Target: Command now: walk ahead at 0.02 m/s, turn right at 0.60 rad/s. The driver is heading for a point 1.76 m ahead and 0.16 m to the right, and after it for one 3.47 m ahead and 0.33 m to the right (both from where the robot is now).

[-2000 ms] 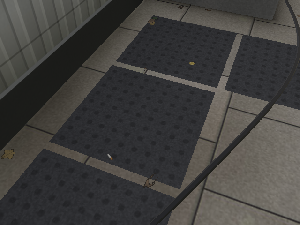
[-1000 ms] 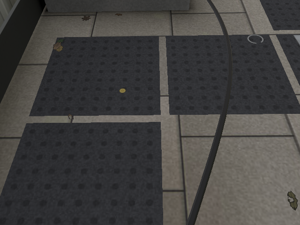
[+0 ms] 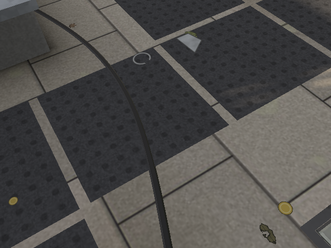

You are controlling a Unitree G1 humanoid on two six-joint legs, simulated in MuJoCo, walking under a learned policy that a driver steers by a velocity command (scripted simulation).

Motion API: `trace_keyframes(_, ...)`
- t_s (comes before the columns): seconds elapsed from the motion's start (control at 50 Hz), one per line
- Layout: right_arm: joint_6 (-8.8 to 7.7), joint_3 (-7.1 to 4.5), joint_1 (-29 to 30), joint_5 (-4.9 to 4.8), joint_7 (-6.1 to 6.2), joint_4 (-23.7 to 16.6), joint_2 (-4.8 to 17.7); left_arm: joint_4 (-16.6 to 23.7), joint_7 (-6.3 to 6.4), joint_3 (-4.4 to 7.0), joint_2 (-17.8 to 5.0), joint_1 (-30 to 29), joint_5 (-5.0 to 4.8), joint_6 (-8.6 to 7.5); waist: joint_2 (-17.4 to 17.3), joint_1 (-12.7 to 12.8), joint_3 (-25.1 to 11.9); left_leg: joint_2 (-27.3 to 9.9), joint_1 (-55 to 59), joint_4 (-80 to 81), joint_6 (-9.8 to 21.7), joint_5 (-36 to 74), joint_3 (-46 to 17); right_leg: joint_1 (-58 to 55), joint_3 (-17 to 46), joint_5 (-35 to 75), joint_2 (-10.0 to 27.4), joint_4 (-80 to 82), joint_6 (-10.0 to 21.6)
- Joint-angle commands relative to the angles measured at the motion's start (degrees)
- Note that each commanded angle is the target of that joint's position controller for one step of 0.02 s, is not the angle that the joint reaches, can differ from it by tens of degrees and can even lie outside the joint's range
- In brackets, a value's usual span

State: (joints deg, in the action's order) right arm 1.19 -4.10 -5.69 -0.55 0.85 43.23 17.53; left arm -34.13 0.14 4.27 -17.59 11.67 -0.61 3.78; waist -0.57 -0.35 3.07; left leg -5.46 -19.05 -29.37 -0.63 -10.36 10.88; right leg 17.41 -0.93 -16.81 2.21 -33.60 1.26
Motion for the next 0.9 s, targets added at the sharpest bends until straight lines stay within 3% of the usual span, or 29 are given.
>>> trace_keyframes(0.02, -0.55, -0.81, 1.1, 2.14, -0.27, -5.37, 3.41, 3.71, 1.29, 4.72, -16.78, 5.81, 0.69, -0.56, 19.64, 0.37, -4.66, 4.37, -20.58, -21.43, -3.76, -25.97, -1.61, -14.89, 30.74, 25.62, 18.85, 14.89, 15.93)
trace_keyframes(0.04, -1.03, -1.72, 6.7, 1.81, 0.25, -6.44, 5.82, 3.98, 0.93, 4.31, -14.87, 6.57, 2.68, -1.99, 13.44, 4.66, -7.25, 5.06, -21.04, -32.22, -3.15, -27.0, -11.51, -10.6, 31.39, 22.97, 19.4, 16.31, 19.47)
trace_keyframes(0.06, -0.95, -2.13, 6.06, 0.55, 0.37, -6.15, 6.4, 3.7, 0.82, 3.65, -13.23, 3.84, 2.81, -3.16, 10.89, 2.42, -6.58, 4.04, -21.24, -35.08, -2.05, -21.58, -13.72, -9.65, 26.15, 20.05, 16.27, 16.32, 16.55)
trace_keyframes(0.08, -0.75, -2.48, 3.67, 0.47, 0.71, -4.66, 6.53, 4.0, 0.94, 3.31, -11.47, 0.19, 1.6, -3.66, 8.41, 0.43, -6.09, 3.41, -21.11, -34.78, -1.77, -16.43, -14.3, -9.28, 22.13, 17.88, 12.97, 15.39, 12.94)
trace_keyframes(0.1, -0.59, -2.71, 2.57, 1.08, 1.1, -3.67, 6.97, 4.32, 1.16, 2.6, -9.54, -1.73, 0.59, -3.71, 8.19, -0.08, -6.51, 3.31, -20.68, -34.74, -2.14, -13.49, -14.33, -9.29, 20.25, 19.39, 11.57, 14.73, 11.19)
trace_keyframes(0.14, -0.74, -2.67, 1.47, 1.28, 0.92, -3.48, 6.28, 4.76, 1.67, 1.77, -8.25, -2.21, 0.59, -3.41, 8.29, -0.87, -8.13, 4.71, -17.03, -36.7, -3.23, -9.9, -13.81, -7.99, 18.33, 25.46, 9.56, 13.7, 11.17)
trace_keyframes(0.18, -0.94, -2.24, 1.91, 0.68, 0.68, -3.71, 5.14, 4.64, 1.98, 1.81, -8.35, -1.13, 0.69, -3.21, 7.92, -0.37, -8.71, 5.32, -16.63, -31.91, -3.82, -8.23, -13.92, -10.07, 18.18, 26.37, 8.63, 12.91, 11.24)
trace_keyframes(0.24, -1.23, -1.5, 4.29, 0.54, 0.27, -4.52, 3.87, 4.5, 2.33, 2.41, -9.62, 0.25, 0.36, -2.62, 8.95, 1.17, -8.36, 6.12, -14.68, -21.55, -4.34, -8.23, -14.57, -11.75, 20.46, 23.7, 8.14, 11.5, 11.31)
trace_keyframes(0.32, -1.7, -1.52, 3.95, 0.01, -0.59, -4.68, 4.58, 5.18, 1.76, 2.87, -10.63, -0.5, 0.45, -1.92, 10.15, 1.72, -8.15, 7.56, -8.1, -13.48, -3.73, -11.01, -15.01, -8.66, 25.57, 22.43, 8.09, 10.48, 12.14)
trace_keyframes(0.38, -2.23, -1.65, 1.66, -0.16, -1.28, -4.33, 5.13, 5.46, 1.34, 2.61, -9.88, -2.1, 0.05, -1.64, 10.62, 1.24, -9.21, 7.51, -3.92, -6.87, -2.71, -10.56, -14.71, -9.54, 28.28, 25.64, 7.65, 8.23, 11.45)
trace_keyframes(0.42, -2.73, -1.63, -1.33, 0.28, -1.73, -3.53, 4.6, 5.45, 1.53, 2.08, -8.7, -3.67, -0.69, -1.45, 9.67, -0.96, -9.61, 6.9, 3.85, 5.88, -0.98, 0.24, -13.44, -7.38, 27.36, 22.75, 5.13, 5.77, 8.49)
trace_keyframes(0.44, -2.84, -1.92, -2.13, 1.11, -1.62, -3.61, 6.12, 5.06, 1.69, 1.61, -7.03, -1.84, -0.27, -1.57, 6.68, -0.43, -10.17, 2.36, 9.7, 8.61, 0.89, 7.3, -16.75, -3.61, 25.38, 14.66, 2.67, 3.3, 5.53)
trace_keyframes(0.46, -2.64, -2.4, -1.61, 2.19, -1.28, -4.6, 9.97, 5.0, 1.61, 0.64, -3.91, 1.55, 1.24, -1.83, -6.66, 2.41, -11.06, -8.89, 14.95, 9.68, 5.69, 19.6, -27.88, 3.06, 17.36, -3.19, -4.47, -7.37, 1.76)
trace_keyframes(0.48, -2.7, -2.1, -1.29, 3.21, -1.35, -3.78, 9.53, 6.13, 1.88, 1.54, -6.64, -0.36, 0.92, -2.28, -16.02, 2.13, -7.43, -16.23, 10.56, 11.47, 16.31, 23.69, -38.7, 10.25, 11.65, -20.29, -8.84, -14.64, -1.33)
trace_keyframes(0.5, -3.05, -1.68, -0.1, 2.48, -1.26, -4.82, 7.83, 4.83, 2.17, 2.86, -10.78, 0.09, 0.97, -2.48, -11.02, 1.01, -6.33, -16.86, 9.56, 11.85, 18.74, 21.64, -38.02, 11.27, 12.33, -20.79, -6.64, -25.19, -3.37)
trace_keyframes(0.52, -3.01, -1.6, 0.67, 1.69, -0.89, -4.75, 7.32, 3.8, 2.08, 3.43, -11.42, -0.19, 0.5, -2.39, -8.35, 1.19, -5.84, -13.97, 10.12, 11.01, 16.83, 19.44, -34.12, 12.77, 12.18, -17.86, -6.68, -30.05, -4.21)
trace_keyframes(0.56, -2.88, -1.02, 2.39, 0.4, -0.52, -4.75, 5.98, 2.24, 2.27, 2.86, -8.26, 0.47, 0.51, -1.5, -6.55, 1.56, -4.76, -10.03, 10.96, 9.74, 13.7, 18.17, -28.43, 13.61, 12.84, -13.28, -5.95, -31.27, -5.98)
trace_keyframes(0.6, -2.32, -0.41, 2.1, 0.56, -0.33, -4.11, 4.61, 1.8, 1.93, 1.55, -4.49, 0.09, 0.27, -1.38, -7.29, 1.47, -5.29, -6.62, 10.84, 9.33, 12.75, 20.43, -23.14, 10.04, 9.7, -10.86, -5.27, -24.74, -6.94)
trace_keyframes(0.64, -1.64, -0.42, 1.72, 0.67, -0.28, -3.7, 4.73, 2.11, 1.59, 0.27, -1.85, -1.87, 0.46, -1.67, -9.47, 0.24, -6.7, -4.98, 11.75, 8.31, 12.0, 21.64, -20.32, 4.88, 5.34, -10.16, -3.02, -13.26, -7.21)
trace_keyframes(0.68, -0.97, -0.78, -1.05, 0.5, -0.29, -2.84, 6.31, 1.87, 1.38, 0.18, -2.13, -2.86, -0.02, -1.9, -10.92, -1.56, -7.44, -5.69, 12.71, 7.47, 12.56, 22.02, -21.38, 0.77, 3.15, -7.95, -2.88, -4.1, -7.02)
trace_keyframes(0.72, -0.74, -0.4, -1.19, -0.27, -0.37, -2.38, 6.27, -0.16, 1.25, 0.49, -2.73, 0.37, -0.02, -2.03, -9.78, 0.3, -7.18, -5.26, 11.07, 6.03, 11.24, 19.85, -21.33, -6.19, 1.52, 3.8, -3.55, 10.55, -5.4)
trace_keyframes(0.74, -1.15, 0.0, -3.18, -0.46, -0.47, -1.65, 5.39, -0.44, 1.27, 0.53, -3.65, 0.5, 0.51, -2.08, -8.27, 0.16, -6.9, -4.62, 8.86, 6.2, 8.9, 16.62, -21.33, -10.61, 3.16, 9.62, -2.83, 15.57, -3.91)
trace_keyframes(0.76, -2.0, 0.54, -4.47, 0.46, -0.81, -1.44, 4.47, 0.2, 1.69, 0.84, -6.35, 0.57, 1.1, -2.07, -3.87, -0.73, -8.21, -3.33, 4.98, 5.04, 5.25, 11.31, -20.05, -16.26, 8.36, 18.95, 1.79, 14.03, -2.02)
trace_keyframes(0.78, -3.04, 0.97, -6.53, 1.7, -1.42, -1.56, 3.14, 0.04, 1.99, 1.63, -10.09, -0.5, 1.51, -1.88, 5.75, -3.9, -8.84, 1.54, 3.14, 4.14, 1.82, 3.14, -15.01, -15.9, 11.75, 23.36, 5.4, 9.41, 1.35)
trace_keyframes(0.8, -3.27, 1.33, -4.27, 1.98, -1.36, -1.03, 2.6, -0.35, 1.31, 0.74, -5.7, -1.31, 1.85, -2.09, 7.38, -2.19, -9.3, 2.64, 7.9, 4.49, -0.77, -1.27, -12.8, -9.98, 11.27, 13.43, 4.69, 9.77, 3.1)
trace_keyframes(0.82, -3.12, 1.12, -1.65, 1.84, -1.31, -0.91, 3.9, -0.33, 0.8, 0.09, -3.41, -1.78, 2.17, -2.44, 5.46, -0.91, -6.81, 3.12, 8.07, 3.75, -1.71, -0.93, -12.37, -7.66, 10.76, 7.94, 3.08, 10.72, 2.56)
trace_keyframes(0.9, -1.99, 1.14, -2.2, 1.32, -0.43, 0.42, 3.73, -1.82, 0.8, -0.34, -3.42, -0.52, 1.9, -3.88, 5.6, -0.88, -2.53, 2.83, 7.38, 3.29, -1.31, 1.37, -12.71, -4.15, 10.04, 7.72, 1.79, 11.2, 0.93)
